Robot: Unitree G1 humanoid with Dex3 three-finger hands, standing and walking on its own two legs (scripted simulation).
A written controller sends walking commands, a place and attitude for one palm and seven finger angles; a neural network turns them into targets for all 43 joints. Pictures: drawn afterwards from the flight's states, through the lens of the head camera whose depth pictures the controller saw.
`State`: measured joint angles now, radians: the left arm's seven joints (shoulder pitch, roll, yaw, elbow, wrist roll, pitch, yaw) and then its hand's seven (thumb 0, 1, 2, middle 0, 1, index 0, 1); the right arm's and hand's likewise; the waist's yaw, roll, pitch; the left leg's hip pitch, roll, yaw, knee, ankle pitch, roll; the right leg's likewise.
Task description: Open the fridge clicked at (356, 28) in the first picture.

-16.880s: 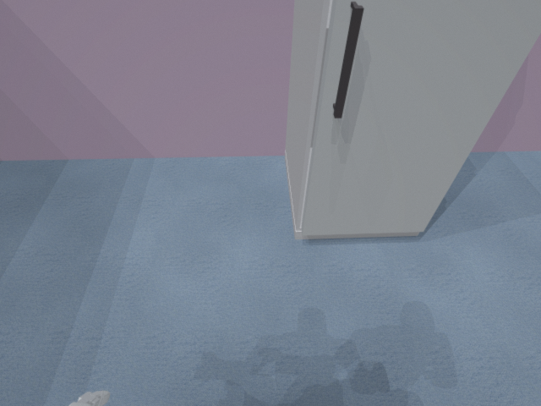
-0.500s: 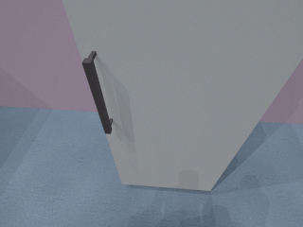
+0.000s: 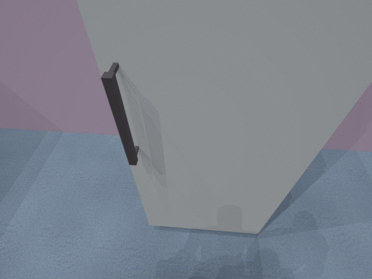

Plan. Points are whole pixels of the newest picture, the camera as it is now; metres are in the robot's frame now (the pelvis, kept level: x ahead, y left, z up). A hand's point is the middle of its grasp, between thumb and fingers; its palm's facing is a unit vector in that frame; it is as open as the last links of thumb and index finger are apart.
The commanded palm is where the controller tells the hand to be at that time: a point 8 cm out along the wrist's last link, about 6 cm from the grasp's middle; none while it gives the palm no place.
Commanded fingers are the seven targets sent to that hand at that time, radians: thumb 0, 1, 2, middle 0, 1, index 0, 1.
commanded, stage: look again from close up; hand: left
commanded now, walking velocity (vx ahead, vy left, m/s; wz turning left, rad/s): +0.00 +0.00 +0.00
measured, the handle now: (125, 121) +0.44 +0.17 +0.09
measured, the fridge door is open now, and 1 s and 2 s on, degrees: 0 0 0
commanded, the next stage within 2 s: raise the hand to about handle height in 0.38 s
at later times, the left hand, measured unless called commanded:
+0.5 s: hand out of the picture +0.00 +0.17 -0.18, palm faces +0.02 -0.98 -0.20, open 7.4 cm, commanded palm +0.09 +0.23 -0.07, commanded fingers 0.00 0.85 0.88 -0.20 -0.33 -0.20 -0.33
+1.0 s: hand out of the picture +0.11 +0.21 -0.03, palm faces +0.17 -0.98 -0.04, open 9.1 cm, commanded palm +0.12 +0.26 -0.01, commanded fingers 0.00 0.27 0.63 -0.25 -0.70 -0.25 -0.70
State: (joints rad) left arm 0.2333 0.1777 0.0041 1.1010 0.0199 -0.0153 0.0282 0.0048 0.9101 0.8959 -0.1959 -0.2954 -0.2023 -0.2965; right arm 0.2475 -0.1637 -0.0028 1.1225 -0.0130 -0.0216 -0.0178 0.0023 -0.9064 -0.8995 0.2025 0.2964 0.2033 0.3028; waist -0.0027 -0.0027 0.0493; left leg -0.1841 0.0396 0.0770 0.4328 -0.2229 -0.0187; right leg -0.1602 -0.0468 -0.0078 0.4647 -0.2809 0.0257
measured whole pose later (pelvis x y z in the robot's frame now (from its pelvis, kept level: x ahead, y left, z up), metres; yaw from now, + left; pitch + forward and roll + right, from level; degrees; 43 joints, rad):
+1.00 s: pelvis -0.04 -0.01 -0.07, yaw +4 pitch +7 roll -2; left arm 0.51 0.23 0.22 0.03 -0.28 -0.49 -0.31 0.02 0.50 0.72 -0.23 -0.56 -0.23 -0.56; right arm 0.19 -0.28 -0.05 0.51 0.02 -0.27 -0.05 0.01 -0.90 -0.90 0.20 0.30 0.20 0.30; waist 0.05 -0.03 -0.08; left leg -0.73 0.06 -0.04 1.04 -0.43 -0.04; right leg -0.64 -0.04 -0.09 1.02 -0.50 0.00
